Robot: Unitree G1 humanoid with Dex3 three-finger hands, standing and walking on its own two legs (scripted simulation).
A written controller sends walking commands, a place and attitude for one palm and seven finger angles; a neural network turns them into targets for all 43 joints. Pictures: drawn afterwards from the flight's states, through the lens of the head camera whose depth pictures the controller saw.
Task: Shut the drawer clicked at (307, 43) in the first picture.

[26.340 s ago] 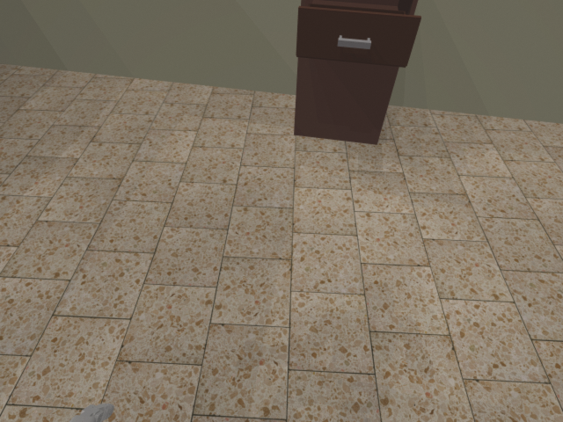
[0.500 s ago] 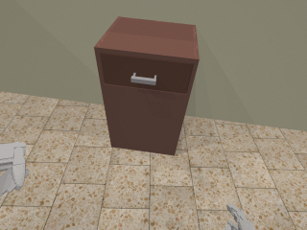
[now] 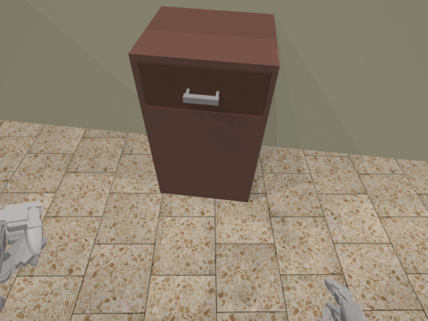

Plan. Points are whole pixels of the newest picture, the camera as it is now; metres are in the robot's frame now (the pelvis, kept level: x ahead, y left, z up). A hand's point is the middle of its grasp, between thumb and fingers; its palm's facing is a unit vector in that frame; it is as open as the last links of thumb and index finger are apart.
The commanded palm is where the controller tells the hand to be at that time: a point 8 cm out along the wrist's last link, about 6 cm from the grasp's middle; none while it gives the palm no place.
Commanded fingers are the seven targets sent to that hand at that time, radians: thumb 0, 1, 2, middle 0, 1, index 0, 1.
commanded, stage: let the arm hang, fingers relaxed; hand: left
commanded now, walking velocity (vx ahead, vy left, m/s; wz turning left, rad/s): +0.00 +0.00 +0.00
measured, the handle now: (201, 95) +0.83 +0.09 -0.07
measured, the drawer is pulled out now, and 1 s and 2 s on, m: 0.00 0.00 0.00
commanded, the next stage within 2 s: look to check the result in 1.08 s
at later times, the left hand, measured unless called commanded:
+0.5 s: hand out of the picture -0.08 +0.21 -0.17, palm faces +0.04 -0.97 -0.25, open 4.6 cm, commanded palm none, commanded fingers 0.00 0.90 0.90 -0.32 -0.43 -0.32 -0.43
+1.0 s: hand out of the picture +0.03 +0.16 -0.17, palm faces +0.04 -0.98 -0.20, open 7.3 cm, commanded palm none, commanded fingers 0.00 0.90 0.90 -0.20 -0.30 -0.20 -0.30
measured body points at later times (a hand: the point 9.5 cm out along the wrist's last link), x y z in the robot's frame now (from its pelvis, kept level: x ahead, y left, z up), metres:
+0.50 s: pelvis -0.01 +0.00 +0.00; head +0.02 +0.01 +0.45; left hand -0.08 +0.26 -0.15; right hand +0.01 -0.25 -0.15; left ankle +0.07 +0.10 -0.74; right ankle -0.04 -0.12 -0.74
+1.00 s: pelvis +0.00 -0.02 +0.00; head +0.01 -0.02 +0.45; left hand +0.03 +0.21 -0.15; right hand +0.02 -0.24 -0.16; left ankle +0.07 +0.10 -0.74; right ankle -0.04 -0.12 -0.74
